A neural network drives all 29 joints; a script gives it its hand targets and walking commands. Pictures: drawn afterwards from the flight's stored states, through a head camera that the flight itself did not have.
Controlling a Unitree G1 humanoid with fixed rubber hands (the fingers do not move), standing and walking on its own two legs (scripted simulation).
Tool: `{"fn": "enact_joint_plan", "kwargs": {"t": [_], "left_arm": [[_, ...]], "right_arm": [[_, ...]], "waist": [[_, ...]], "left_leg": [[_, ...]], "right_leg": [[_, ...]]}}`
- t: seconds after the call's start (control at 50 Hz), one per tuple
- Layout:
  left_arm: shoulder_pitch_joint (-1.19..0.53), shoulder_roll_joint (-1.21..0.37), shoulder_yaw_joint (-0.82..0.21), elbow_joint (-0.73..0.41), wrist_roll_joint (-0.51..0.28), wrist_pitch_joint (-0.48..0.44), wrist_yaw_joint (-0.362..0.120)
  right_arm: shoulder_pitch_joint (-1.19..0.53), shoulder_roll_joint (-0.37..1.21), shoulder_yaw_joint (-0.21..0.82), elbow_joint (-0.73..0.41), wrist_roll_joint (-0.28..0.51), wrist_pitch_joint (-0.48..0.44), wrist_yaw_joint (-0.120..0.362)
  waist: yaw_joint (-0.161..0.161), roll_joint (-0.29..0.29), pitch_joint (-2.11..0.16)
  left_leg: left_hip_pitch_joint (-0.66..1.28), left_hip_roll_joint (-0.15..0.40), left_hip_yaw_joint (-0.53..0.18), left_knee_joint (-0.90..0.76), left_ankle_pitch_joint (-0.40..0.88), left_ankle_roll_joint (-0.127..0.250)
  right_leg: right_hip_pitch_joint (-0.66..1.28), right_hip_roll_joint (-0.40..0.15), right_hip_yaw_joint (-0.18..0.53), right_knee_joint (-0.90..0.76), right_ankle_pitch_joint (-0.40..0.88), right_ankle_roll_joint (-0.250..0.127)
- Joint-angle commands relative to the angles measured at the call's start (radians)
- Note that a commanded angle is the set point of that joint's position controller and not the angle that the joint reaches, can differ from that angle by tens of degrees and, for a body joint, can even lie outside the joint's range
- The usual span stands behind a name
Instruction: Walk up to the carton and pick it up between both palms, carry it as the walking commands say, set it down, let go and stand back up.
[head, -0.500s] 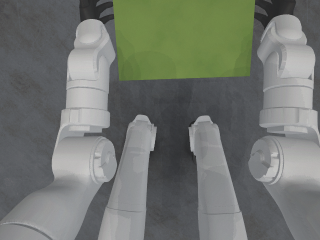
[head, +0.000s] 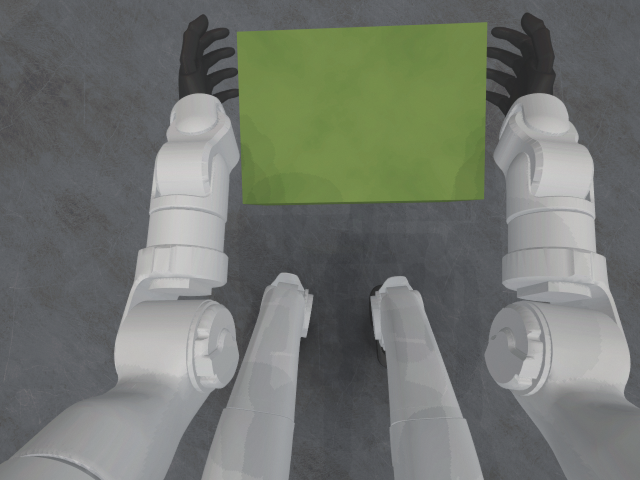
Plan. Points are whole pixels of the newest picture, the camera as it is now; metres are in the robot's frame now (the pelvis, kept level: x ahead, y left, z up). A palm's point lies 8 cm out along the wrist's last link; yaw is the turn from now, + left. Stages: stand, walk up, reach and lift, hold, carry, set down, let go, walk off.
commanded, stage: reach and lift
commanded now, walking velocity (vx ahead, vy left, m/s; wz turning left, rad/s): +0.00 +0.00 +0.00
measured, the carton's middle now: (356, 130) +0.49 -0.01 -0.12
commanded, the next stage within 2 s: none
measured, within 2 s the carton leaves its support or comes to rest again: neither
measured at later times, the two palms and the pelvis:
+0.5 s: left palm (143, 53) +0.47 +0.17 +0.08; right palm (609, 54) +0.48 -0.18 +0.08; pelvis +0.10 +0.00 +0.09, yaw -1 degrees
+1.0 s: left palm (89, 25) +0.45 +0.17 +0.14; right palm out of the picture +0.46 -0.17 +0.14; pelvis +0.14 +0.00 +0.14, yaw -1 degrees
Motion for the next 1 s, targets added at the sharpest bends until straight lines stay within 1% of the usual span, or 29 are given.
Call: {"fn": "enact_joint_plan", "kwargs": {"t": [0.0, 0.02, 0.1, 0.12, 0.18, 0.2, 0.24, 0.26, 0.3, 0.32, 0.36, 0.42, 0.44, 0.5, 0.52, 0.58, 0.66, 0.68, 0.72, 0.76, 0.78, 0.8, 0.82, 0.84, 0.86, 0.88, 0.92, 0.94, 0.98], "left_arm": [[-0.575, -1.12, -0.58, 0.144, -0.153, 0.006, -0.549], [-0.528, -1.178, -0.631, -0.002, -0.184, 0.001, -0.55], [-0.399, -1.158, -0.48, 0.145, -0.083, -0.031, -0.56], [-0.502, -1.147, -0.495, 0.081, -0.094, -0.047, -0.56], [-0.415, -1.092, -0.361, 0.154, -0.012, -0.054, -0.557], [-0.303, -1.061, -0.306, 0.276, 0.053, -0.04, -0.557], [-0.208, -1.062, -0.265, 0.26, 0.054, -0.043, -0.567], [-0.23, -1.083, -0.3, 0.215, 0.029, -0.054, -0.586], [-0.115, -1.022, -0.215, 0.304, 0.11, -0.038, -0.581], [-0.16, -1.064, -0.278, 0.24, 0.069, -0.031, -0.585], [-0.088, -1.023, -0.189, 0.286, 0.121, -0.021, -0.585], [0.011, -1.058, -0.254, 0.233, 0.095, -0.033, -0.584], [-0.042, -1.023, -0.285, 0.168, 0.085, -0.052, -0.585], [0.073, -1.136, -0.456, 0.024, 0.036, -0.074, -0.564], [0.079, -1.056, -0.436, -0.01, 0.055, -0.072, -0.56], [0.119, -1.119, -0.547, -0.059, 0.03, -0.069, -0.559], [0.192, -1.05, -0.513, -0.012, 0.048, -0.075, -0.557], [0.172, -1.1, -0.586, -0.056, 0.009, -0.078, -0.553], [0.285, -1.088, -0.537, 0.012, 0.051, -0.059, -0.55], [0.205, -1.133, -0.632, -0.101, -0.012, -0.069, -0.548], [0.297, -1.07, -0.516, -0.063, 0.044, -0.046, -0.555], [0.334, -1.093, -0.544, -0.022, 0.023, -0.029, -0.548], [0.317, -1.036, -0.488, -0.02, 0.062, -0.024, -0.548], [0.259, -1.076, -0.568, -0.089, 0.022, -0.033, -0.554], [0.269, -1.083, -0.569, -0.109, 0.027, -0.018, -0.555], [0.299, -1.06, -0.582, -0.101, 0.013, -0.006, -0.562], [0.303, -1.061, -0.519, -0.075, 0.05, 0.03, -0.554], [0.381, -1.109, -0.578, -0.06, 0.014, 0.053, -0.563], [0.365, -1.084, -0.535, -0.035, 0.017, 0.067, -0.573]], "right_arm": [[-0.723, 1.102, 0.602, 0.027, 0.165, -0.019, 0.451], [-0.667, 1.148, 0.672, -0.125, 0.197, -0.028, 0.457], [-0.47, 1.194, 0.53, 0.117, 0.087, -0.028, 0.468], [-0.471, 1.168, 0.514, 0.113, 0.111, -0.043, 0.471], [-0.502, 1.199, 0.464, 0.121, 0.103, -0.061, 0.472], [-0.385, 1.16, 0.383, 0.232, 0.024, -0.048, 0.48], [-0.366, 1.174, 0.433, 0.143, 0.04, -0.048, 0.472], [-0.325, 1.183, 0.449, 0.138, 0.016, -0.051, 0.471], [-0.233, 1.146, 0.348, 0.231, -0.039, -0.047, 0.459], [-0.192, 1.123, 0.327, 0.219, -0.07, -0.044, 0.457], [-0.097, 1.089, 0.272, 0.289, -0.145, -0.023, 0.449], [-0.135, 1.142, 0.404, 0.079, -0.081, -0.052, 0.439], [-0.112, 1.138, 0.407, 0.092, -0.091, -0.066, 0.441], [0.0, 1.162, 0.511, -0.03, -0.046, -0.101, 0.443], [0.053, 1.154, 0.496, 0.005, -0.069, -0.086, 0.45], [0.156, 1.175, 0.526, -0.029, -0.074, -0.09, 0.46], [0.112, 1.167, 0.601, -0.086, -0.046, -0.083, 0.467], [0.185, 1.178, 0.614, -0.083, -0.039, -0.079, 0.467], [0.161, 1.16, 0.633, -0.116, -0.004, -0.077, 0.458], [0.139, 1.201, 0.726, -0.201, 0.015, -0.076, 0.462], [0.204, 1.153, 0.66, -0.136, -0.041, -0.051, 0.468], [0.239, 1.142, 0.673, -0.145, -0.035, -0.037, 0.452], [0.216, 1.112, 0.6, -0.096, -0.058, -0.037, 0.454], [0.159, 1.154, 0.676, -0.173, -0.013, -0.046, 0.458], [0.189, 1.167, 0.692, -0.142, 0.011, -0.034, 0.465], [0.224, 1.138, 0.676, -0.155, -0.012, -0.018, 0.454], [0.319, 1.13, 0.581, -0.061, -0.06, 0.018, 0.46], [0.221, 1.167, 0.695, -0.187, 0.017, 0.034, 0.452], [0.27, 1.092, 0.613, -0.179, -0.044, 0.048, 0.448]], "waist": [[-0.049, -0.017, -1.872], [-0.029, -0.017, -2.088], [-0.047, -0.053, -1.619], [-0.036, 0.041, -1.582], [0.014, 0.056, -1.386], [0.032, 0.023, -1.185], [0.052, -0.067, -1.223], [0.016, -0.073, -1.231], [0.04, -0.012, -1.076], [-0.023, -0.029, -1.076], [-0.013, -0.019, -0.974], [0.034, -0.09, -1.103], [0.045, -0.04, -1.102], [-0.02, -0.006, -1.234], [0.012, -0.022, -1.155], [-0.05, 0.022, -1.205], [0.029, -0.001, -1.144], [-0.023, -0.021, -1.19], [0.032, 0.041, -1.123], [0.018, -0.047, -1.241], [0.058, -0.058, -1.099], [0.014, -0.073, -1.069], [0.048, 0.002, -0.97], [0.024, -0.074, -1.067], [0.053, 0.01, -1.047], [0.035, -0.063, -1.024], [-0.004, 0.013, -0.931], [0.027, -0.05, -0.99], [-0.039, -0.041, -0.929]], "left_leg": [[0.462, -0.022, 0.09, -0.263, -0.1, 0.046], [0.629, -0.037, 0.086, -0.3, 0.118, 0.037], [0.433, -0.027, 0.078, -0.341, 0.042, 0.048], [0.448, -0.028, 0.091, -0.344, 0.082, 0.035], [0.41, -0.031, 0.101, -0.39, 0.016, 0.06], [0.362, -0.018, 0.094, -0.422, -0.014, 0.056], [0.413, -0.024, 0.087, -0.441, 0.052, 0.079], [0.43, -0.023, 0.108, -0.45, 0.062, 0.071], [0.387, -0.018, 0.098, -0.495, 0.022, 0.07], [0.461, -0.011, 0.083, -0.541, 0.064, 0.063], [0.372, -0.01, 0.096, -0.549, 0.016, 0.064], [0.588, -0.012, 0.094, -0.6, 0.275, 0.064], [0.601, -0.007, 0.104, -0.591, 0.337, 0.052], [0.771, -0.001, 0.06, -0.638, 0.6, 0.047], [0.765, 0.001, 0.056, -0.639, 0.606, 0.041], [0.837, 0.002, 0.052, -0.686, 0.605, 0.026], [0.802, -0.009, 0.072, -0.719, 0.571, 0.027], [0.851, -0.013, 0.059, -0.729, 0.559, 0.032], [0.795, -0.015, 0.077, -0.755, 0.564, 0.038], [0.954, -0.011, 0.053, -0.764, 0.635, 0.041], [0.836, -0.016, 0.073, -0.781, 0.577, 0.033], [0.9, -0.011, 0.06, -0.814, 0.553, 0.04], [0.828, -0.008, 0.074, -0.804, 0.497, 0.031], [0.953, 0.0, 0.061, -0.827, 0.497, 0.044], [0.929, -0.009, 0.083, -0.825, 0.508, 0.038], [0.949, -0.009, 0.065, -0.839, 0.58, 0.041], [0.943, 0.003, 0.074, -0.855, 0.501, 0.028], [1.003, 0.002, 0.078, -0.877, 0.512, 0.041], [1.029, 0.01, 0.056, -0.888, 0.522, 0.034]], "right_leg": [[0.388, 0.042, -0.128, -0.227, -0.129, -0.046], [0.551, 0.052, -0.142, -0.232, 0.087, -0.041], [0.416, 0.046, -0.136, -0.28, 0.029, -0.044], [0.386, 0.034, -0.116, -0.303, 0.059, -0.045], [0.405, 0.022, -0.115, -0.339, 0.024, -0.043], [0.29, 0.025, -0.112, -0.372, -0.044, -0.048], [0.445, 0.023, -0.083, -0.426, 0.002, -0.034], [0.504, 0.024, -0.068, -0.46, 0.065, -0.042], [0.464, 0.016, -0.061, -0.483, 0.024, -0.049], [0.496, 0.028, -0.071, -0.516, 0.077, -0.058], [0.5, 0.015, -0.058, -0.549, 0.047, -0.067], [0.674, 0.029, -0.063, -0.596, 0.288, -0.04], [0.642, 0.017, -0.051, -0.587, 0.359, -0.042], [0.724, 0.021, -0.056, -0.611, 0.574, -0.037], [0.664, 0.039, -0.056, -0.613, 0.56, -0.046], [0.751, 0.039, -0.067, -0.668, 0.537, -0.057], [0.795, 0.026, -0.055, -0.702, 0.561, -0.043], [0.842, 0.037, -0.064, -0.713, 0.548, -0.04], [0.875, 0.009, -0.053, -0.734, 0.577, -0.041], [0.907, 0.03, -0.061, -0.749, 0.598, -0.025], [0.912, 0.034, -0.042, -0.767, 0.587, -0.037], [0.942, 0.031, -0.069, -0.787, 0.555, -0.033], [0.891, 0.014, -0.051, -0.783, 0.466, -0.045], [0.918, 0.037, -0.072, -0.8, 0.454, -0.032], [0.937, 0.018, -0.044, -0.824, 0.462, -0.044], [0.944, 0.03, -0.063, -0.832, 0.529, -0.03], [0.932, 0.019, -0.064, -0.848, 0.454, -0.048], [1.034, 0.016, -0.083, -0.863, 0.488, -0.028], [1.0, 0.021, -0.069, -0.875, 0.484, -0.038]]}}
